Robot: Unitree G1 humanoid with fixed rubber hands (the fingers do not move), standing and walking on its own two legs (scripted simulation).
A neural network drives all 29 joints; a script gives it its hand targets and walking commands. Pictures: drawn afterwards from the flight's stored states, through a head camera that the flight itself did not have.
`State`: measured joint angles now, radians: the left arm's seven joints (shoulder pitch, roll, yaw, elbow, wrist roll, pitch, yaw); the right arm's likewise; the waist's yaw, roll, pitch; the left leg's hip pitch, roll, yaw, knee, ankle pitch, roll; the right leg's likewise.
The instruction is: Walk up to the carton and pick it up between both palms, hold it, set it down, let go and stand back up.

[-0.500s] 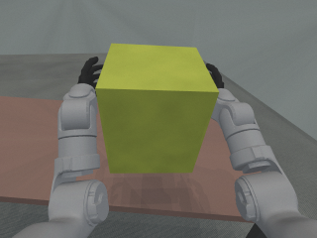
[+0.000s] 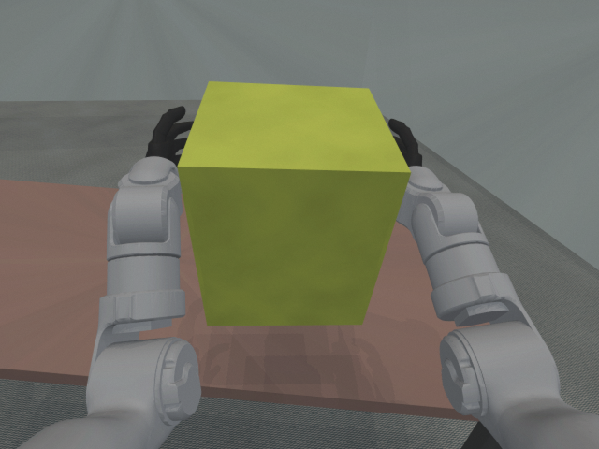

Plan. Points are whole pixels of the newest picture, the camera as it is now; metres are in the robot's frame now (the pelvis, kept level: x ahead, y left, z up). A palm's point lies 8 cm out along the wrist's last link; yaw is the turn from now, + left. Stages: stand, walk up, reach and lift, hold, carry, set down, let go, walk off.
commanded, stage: hold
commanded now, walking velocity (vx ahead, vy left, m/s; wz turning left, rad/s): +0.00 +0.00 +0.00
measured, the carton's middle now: (288, 207) +0.35 -0.01 +0.22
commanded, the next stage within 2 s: none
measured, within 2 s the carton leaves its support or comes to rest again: neither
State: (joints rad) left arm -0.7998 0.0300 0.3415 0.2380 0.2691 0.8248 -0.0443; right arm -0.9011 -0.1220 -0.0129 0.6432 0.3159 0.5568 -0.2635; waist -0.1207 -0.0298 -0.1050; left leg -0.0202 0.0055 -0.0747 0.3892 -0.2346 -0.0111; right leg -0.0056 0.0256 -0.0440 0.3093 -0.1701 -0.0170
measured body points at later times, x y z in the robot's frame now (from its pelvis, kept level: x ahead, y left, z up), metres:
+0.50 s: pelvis +0.00 +0.00 +0.00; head -0.09 +0.02 +0.44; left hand +0.38 +0.14 +0.28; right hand +0.37 -0.17 +0.27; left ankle +0.00 +0.13 -0.75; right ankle +0.01 -0.11 -0.75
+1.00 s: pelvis +0.00 +0.00 +0.00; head -0.09 +0.02 +0.44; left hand +0.38 +0.14 +0.28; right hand +0.37 -0.16 +0.27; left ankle +0.00 +0.13 -0.75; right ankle +0.01 -0.11 -0.75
